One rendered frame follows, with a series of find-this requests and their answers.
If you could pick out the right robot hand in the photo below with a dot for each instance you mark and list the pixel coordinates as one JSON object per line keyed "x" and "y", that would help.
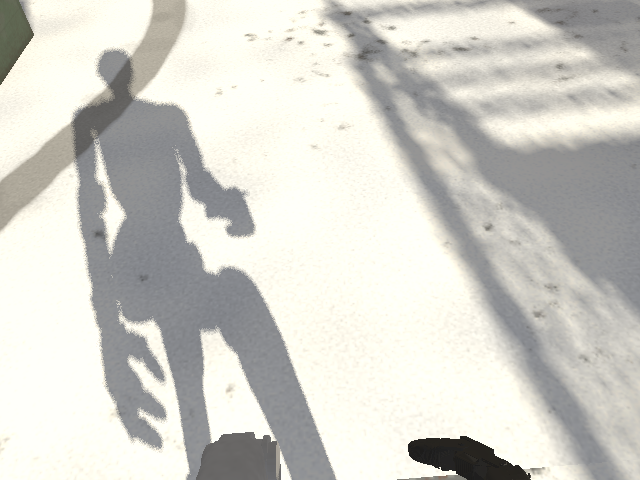
{"x": 469, "y": 458}

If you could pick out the left robot thigh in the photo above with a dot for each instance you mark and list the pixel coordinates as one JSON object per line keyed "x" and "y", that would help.
{"x": 240, "y": 456}

